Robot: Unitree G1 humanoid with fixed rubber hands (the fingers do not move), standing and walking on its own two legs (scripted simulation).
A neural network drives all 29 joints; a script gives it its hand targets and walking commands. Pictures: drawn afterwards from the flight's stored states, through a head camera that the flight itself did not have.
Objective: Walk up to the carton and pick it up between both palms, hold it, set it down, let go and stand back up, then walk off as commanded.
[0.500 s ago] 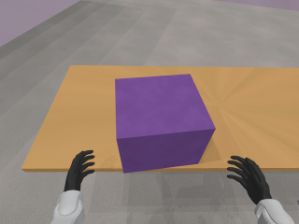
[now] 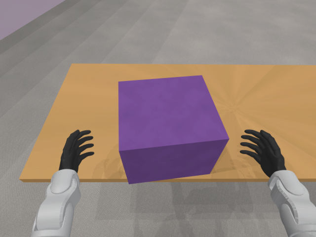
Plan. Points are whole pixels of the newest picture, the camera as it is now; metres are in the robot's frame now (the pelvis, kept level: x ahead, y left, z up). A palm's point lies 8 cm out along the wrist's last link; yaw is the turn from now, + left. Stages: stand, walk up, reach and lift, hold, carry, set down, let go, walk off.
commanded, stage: reach and lift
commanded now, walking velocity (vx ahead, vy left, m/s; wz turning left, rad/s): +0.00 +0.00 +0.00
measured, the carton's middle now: (165, 129) +0.42 +0.01 -0.01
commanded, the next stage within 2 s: none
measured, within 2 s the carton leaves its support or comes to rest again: neither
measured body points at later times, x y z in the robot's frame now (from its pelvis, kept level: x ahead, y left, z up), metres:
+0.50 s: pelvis -0.01 +0.00 +0.00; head +0.04 +0.00 +0.45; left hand +0.33 +0.24 +0.08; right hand +0.39 -0.23 +0.09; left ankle -0.04 +0.13 -0.75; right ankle +0.02 -0.10 -0.75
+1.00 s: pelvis -0.01 -0.02 -0.01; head +0.06 -0.02 +0.44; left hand +0.40 +0.25 +0.10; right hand +0.47 -0.22 +0.12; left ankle -0.04 +0.13 -0.75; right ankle +0.02 -0.10 -0.75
